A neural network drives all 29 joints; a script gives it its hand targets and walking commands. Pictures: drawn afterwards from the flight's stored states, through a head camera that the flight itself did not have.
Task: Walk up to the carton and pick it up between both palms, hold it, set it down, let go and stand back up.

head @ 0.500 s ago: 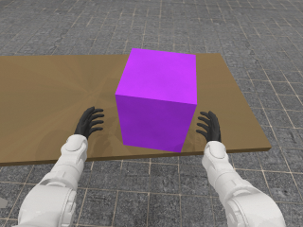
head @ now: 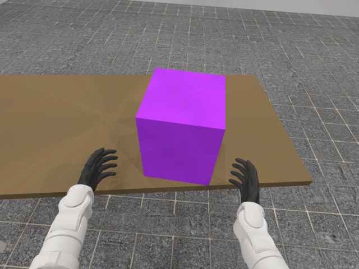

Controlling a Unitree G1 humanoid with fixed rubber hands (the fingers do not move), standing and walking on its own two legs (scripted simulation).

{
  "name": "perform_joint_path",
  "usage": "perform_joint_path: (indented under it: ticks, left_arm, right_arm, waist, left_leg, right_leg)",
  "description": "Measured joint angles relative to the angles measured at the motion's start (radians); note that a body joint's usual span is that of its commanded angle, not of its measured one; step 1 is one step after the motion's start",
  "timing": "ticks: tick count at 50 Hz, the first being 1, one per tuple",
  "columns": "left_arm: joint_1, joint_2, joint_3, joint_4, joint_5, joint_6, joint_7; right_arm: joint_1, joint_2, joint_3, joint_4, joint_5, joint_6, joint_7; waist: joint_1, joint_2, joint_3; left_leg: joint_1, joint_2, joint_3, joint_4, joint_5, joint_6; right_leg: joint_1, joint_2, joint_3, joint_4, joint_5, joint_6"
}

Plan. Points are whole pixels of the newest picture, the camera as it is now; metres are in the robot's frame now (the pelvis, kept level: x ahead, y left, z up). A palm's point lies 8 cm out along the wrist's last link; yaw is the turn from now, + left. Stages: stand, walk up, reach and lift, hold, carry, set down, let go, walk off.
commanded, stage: set down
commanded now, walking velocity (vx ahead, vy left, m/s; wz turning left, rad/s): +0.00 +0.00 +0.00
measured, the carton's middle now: (182, 128) +0.49 +0.02 +0.01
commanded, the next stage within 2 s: none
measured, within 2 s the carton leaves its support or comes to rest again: neither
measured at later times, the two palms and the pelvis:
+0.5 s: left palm (74, 220) +0.21 +0.24 +0.01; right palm (261, 228) +0.21 -0.15 +0.01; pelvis +0.01 -0.01 +0.00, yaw +1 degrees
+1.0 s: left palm (74, 234) +0.20 +0.24 -0.01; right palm (267, 237) +0.20 -0.17 -0.02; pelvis +0.02 -0.01 +0.00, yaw +0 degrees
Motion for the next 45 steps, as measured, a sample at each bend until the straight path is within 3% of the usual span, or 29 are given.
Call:
perform_joint_path:
  ticks: [12, 20, 30, 37, 45]
  left_arm:
    - [0.289, 0.047, -0.010, -0.313, -0.054, 0.024, 0.010]
    - [0.407, 0.100, -0.068, -0.414, -0.111, 0.021, 0.005]
    - [0.514, 0.069, -0.088, -0.521, -0.098, 0.059, 0.009]
    - [0.560, 0.072, -0.093, -0.507, -0.110, 0.074, 0.030]
    - [0.540, 0.093, -0.110, -0.434, -0.111, 0.064, 0.042]
  right_arm:
    - [0.285, 0.018, 0.028, -0.287, -0.056, 0.014, 0.001]
    - [0.376, 0.003, 0.027, -0.381, -0.048, 0.071, 0.020]
    - [0.525, -0.026, 0.057, -0.489, -0.039, 0.131, 0.062]
    - [0.565, -0.063, 0.031, -0.511, -0.063, 0.146, 0.098]
    - [0.514, -0.066, 0.018, -0.456, -0.077, 0.164, 0.122]
  waist:
    - [0.053, -0.009, 0.058]
    - [0.046, -0.008, 0.039]
    - [0.041, 0.017, 0.052]
    - [0.045, 0.012, 0.071]
    - [0.047, -0.009, 0.066]
  left_leg:
    - [0.046, 0.004, -0.003, -0.027, 0.005, -0.010]
    - [0.080, 0.000, -0.016, -0.018, -0.009, -0.013]
    - [0.141, -0.002, 0.006, -0.045, -0.009, -0.010]
    - [0.143, -0.004, 0.012, -0.058, -0.001, -0.010]
    - [0.116, -0.007, 0.011, -0.053, -0.005, -0.011]
  right_leg:
    - [0.040, 0.005, -0.004, -0.010, -0.006, -0.007]
    - [0.080, 0.002, -0.017, -0.001, -0.026, -0.012]
    - [0.121, -0.001, 0.004, -0.006, -0.029, -0.009]
    - [0.109, -0.003, 0.011, 0.006, -0.034, -0.011]
    - [0.075, -0.006, 0.010, 0.026, -0.047, -0.009]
